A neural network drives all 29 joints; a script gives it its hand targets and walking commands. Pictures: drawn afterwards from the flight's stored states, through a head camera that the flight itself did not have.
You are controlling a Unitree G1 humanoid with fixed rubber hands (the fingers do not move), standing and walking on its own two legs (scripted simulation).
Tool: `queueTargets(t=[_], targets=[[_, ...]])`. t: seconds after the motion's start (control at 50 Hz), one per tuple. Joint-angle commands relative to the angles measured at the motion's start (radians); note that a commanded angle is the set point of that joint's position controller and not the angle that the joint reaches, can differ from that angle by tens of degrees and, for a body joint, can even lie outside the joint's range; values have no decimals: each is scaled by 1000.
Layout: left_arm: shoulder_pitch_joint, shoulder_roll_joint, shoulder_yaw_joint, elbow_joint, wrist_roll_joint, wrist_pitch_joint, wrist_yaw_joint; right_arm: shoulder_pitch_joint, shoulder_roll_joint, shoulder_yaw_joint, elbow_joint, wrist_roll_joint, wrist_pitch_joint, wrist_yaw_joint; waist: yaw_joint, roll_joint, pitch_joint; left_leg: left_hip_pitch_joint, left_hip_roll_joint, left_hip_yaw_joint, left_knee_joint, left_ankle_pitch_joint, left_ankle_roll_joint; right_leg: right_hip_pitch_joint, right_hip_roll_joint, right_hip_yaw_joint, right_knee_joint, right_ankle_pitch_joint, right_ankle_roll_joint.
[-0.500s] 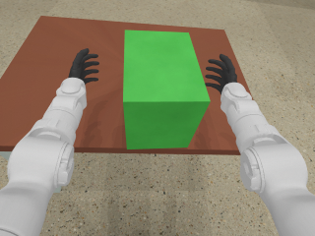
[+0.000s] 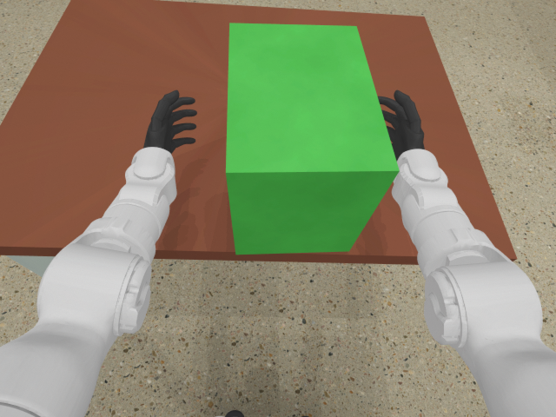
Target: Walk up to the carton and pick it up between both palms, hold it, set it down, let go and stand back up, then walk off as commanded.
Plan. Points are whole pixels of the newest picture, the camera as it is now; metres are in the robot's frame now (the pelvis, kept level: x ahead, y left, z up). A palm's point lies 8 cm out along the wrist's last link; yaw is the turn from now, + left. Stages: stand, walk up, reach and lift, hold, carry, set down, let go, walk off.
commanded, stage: reach and lift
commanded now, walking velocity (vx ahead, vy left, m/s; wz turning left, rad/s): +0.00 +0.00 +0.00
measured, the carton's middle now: (293, 145) +0.52 +0.03 +0.03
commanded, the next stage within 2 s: none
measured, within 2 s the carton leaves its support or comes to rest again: neither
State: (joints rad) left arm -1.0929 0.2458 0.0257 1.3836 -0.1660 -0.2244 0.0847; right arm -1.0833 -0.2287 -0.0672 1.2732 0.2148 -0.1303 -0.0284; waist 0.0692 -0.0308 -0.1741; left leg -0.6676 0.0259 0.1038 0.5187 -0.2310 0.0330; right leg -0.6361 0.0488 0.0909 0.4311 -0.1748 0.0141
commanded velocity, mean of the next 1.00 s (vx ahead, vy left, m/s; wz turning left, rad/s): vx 0.00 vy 0.00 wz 0.00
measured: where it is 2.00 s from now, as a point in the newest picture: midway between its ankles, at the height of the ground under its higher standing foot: outside the picture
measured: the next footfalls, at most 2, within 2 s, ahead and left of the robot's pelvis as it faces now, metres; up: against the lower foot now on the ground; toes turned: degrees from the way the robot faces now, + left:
none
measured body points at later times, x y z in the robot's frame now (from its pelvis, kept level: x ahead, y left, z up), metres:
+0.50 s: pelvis -0.01 +0.01 +0.00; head +0.09 +0.03 +0.44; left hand +0.47 +0.18 +0.07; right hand +0.48 -0.12 +0.09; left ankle -0.01 +0.08 -0.73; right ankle +0.00 -0.13 -0.73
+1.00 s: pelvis -0.01 -0.01 +0.00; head +0.10 -0.01 +0.44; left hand +0.46 +0.17 +0.07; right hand +0.47 -0.12 +0.08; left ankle -0.01 +0.08 -0.73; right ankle +0.00 -0.14 -0.73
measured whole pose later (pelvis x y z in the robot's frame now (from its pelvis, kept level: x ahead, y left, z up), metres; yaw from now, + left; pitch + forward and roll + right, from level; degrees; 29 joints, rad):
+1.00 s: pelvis -0.01 -0.01 +0.00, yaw +1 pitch +20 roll +0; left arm -1.09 0.05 0.58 1.31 0.28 -0.19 0.08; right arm -0.95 0.09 -0.73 0.88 -0.46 -0.13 0.02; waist 0.07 0.00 -0.12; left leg -0.60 0.00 0.10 0.43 -0.17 0.05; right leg -0.61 0.02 0.09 0.43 -0.17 0.02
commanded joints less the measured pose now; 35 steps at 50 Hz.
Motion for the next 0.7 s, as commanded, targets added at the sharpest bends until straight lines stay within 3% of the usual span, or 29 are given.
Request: queueTargets(t=[0.0,0.04,0.08,0.1,0.12,0.16,0.18,0.2,0.26,0.28,0.32,0.34,0.36,0.4,0.44,0.52,0.54,0.58,0.62,0.66,0.68], targets=[[-451,8,40,-95,-5,-48,-14,-394,-33,-14,-127,-51,-51,0,16,48,-891,485,20,-93,135,832,-123,105,-5,-151,73,434,-29],[-450,-18,68,-108,11,-54,-26,-412,26,-14,-163,-77,-51,-6,13,0,-875,425,10,-80,122,777,-106,184,-16,-136,83,503,-14],[-452,-32,96,-100,54,-56,-34,-411,44,-44,-145,-116,-56,-6,-10,-4,-833,375,1,-77,92,703,-99,246,-27,-131,85,532,-6],[-451,-37,126,-104,70,-63,-36,-423,82,-45,-170,-124,-60,-9,20,-25,-835,325,-6,-64,91,680,-89,294,-34,-117,98,554,0],[-442,-48,146,-100,102,-64,-38,-414,97,-70,-155,-159,-57,-11,0,-31,-821,327,-6,-68,75,663,-89,300,-36,-125,99,562,5],[-450,-22,218,-130,150,-76,-29,-409,108,-91,-206,-207,-65,-25,18,-51,-832,281,-15,-43,64,628,-77,382,-44,-111,104,597,18],[-452,-3,252,-131,171,-75,-22,-402,116,-112,-226,-222,-64,-36,12,-62,-820,250,-15,-35,50,582,-71,422,-47,-107,106,593,24],[-438,-7,277,-145,194,-73,-14,-396,122,-111,-226,-234,-59,-35,32,-64,-809,215,-13,-32,30,567,-65,463,-49,-103,114,592,27],[-451,-114,308,-182,288,-58,-14,-383,226,-163,-222,-309,-44,-6,44,-7,-777,288,-3,-29,1,601,-73,439,-47,-120,96,538,16],[-468,-168,313,-197,320,-52,-20,-383,265,-184,-227,-334,-47,7,28,33,-768,346,-3,-25,4,643,-87,421,-41,-132,83,537,11],[-470,-340,332,-212,390,-47,-50,-396,411,-234,-236,-444,-57,46,23,45,-751,415,-3,-22,4,680,-93,411,-41,-148,62,514,5],[-493,-440,332,-224,424,-47,-72,-395,522,-277,-242,-521,-59,68,-6,56,-745,453,-4,-19,0,677,-94,409,-41,-160,47,503,3],[-491,-500,356,-211,463,-44,-88,-388,596,-290,-232,-570,-59,90,-1,55,-720,471,-10,-9,-2,675,-89,410,-43,-165,37,489,4],[-473,-585,352,-212,490,-33,-98,-351,673,-338,-220,-646,-49,124,-20,100,-668,546,-1,-17,-4,709,-102,359,-32,-192,13,417,-5],[-411,-597,396,-173,524,-12,-102,-310,691,-368,-217,-712,-33,147,-2,85,-616,591,6,-12,3,742,-101,328,-23,-209,2,373,-1],[-385,-604,442,-192,561,16,-94,-266,698,-403,-199,-776,-13,180,31,117,-557,727,27,-29,5,799,-91,173,-23,-230,-28,243,0],[-371,-614,444,-198,563,26,-93,-273,697,-423,-230,-790,-16,182,20,108,-561,752,29,-34,0,788,-84,145,-25,-231,-34,227,1],[-366,-611,474,-180,573,40,-96,-267,708,-414,-231,-808,-4,187,38,76,-517,765,34,-34,-5,791,-72,130,-23,-228,-47,207,5],[-364,-610,479,-195,586,47,-95,-234,714,-439,-221,-837,7,181,19,71,-532,778,33,-34,-8,801,-64,130,-25,-225,-63,222,2],[-367,-596,499,-201,582,52,-102,-224,733,-435,-234,-844,14,178,18,27,-529,757,29,-26,-21,749,-49,161,-28,-215,-66,225,9],[-374,-596,500,-202,578,49,-103,-226,740,-443,-247,-853,17,172,1,15,-544,745,25,-26,-21,730,-44,171,-27,-213,-65,241,13]])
